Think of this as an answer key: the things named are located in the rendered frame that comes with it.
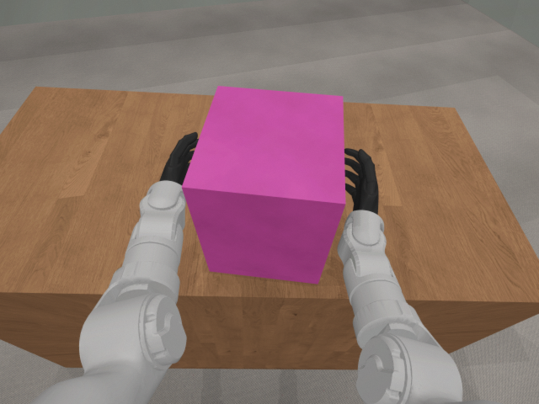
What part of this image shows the robot right forearm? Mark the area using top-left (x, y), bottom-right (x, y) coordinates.
top-left (337, 210), bottom-right (443, 349)

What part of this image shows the carton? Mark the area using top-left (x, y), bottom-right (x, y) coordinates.
top-left (182, 86), bottom-right (345, 284)

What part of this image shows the robot right hand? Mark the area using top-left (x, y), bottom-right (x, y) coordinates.
top-left (344, 148), bottom-right (379, 215)

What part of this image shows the robot left upper arm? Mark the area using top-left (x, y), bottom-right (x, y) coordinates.
top-left (30, 293), bottom-right (187, 404)

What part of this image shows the robot right upper arm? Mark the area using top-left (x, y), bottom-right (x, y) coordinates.
top-left (356, 333), bottom-right (502, 404)

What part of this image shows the robot left hand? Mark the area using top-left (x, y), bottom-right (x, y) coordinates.
top-left (159, 132), bottom-right (199, 185)

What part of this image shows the robot left forearm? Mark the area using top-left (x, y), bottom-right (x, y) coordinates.
top-left (79, 180), bottom-right (186, 369)

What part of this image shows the pedestal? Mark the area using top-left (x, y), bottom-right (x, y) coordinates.
top-left (0, 87), bottom-right (539, 369)

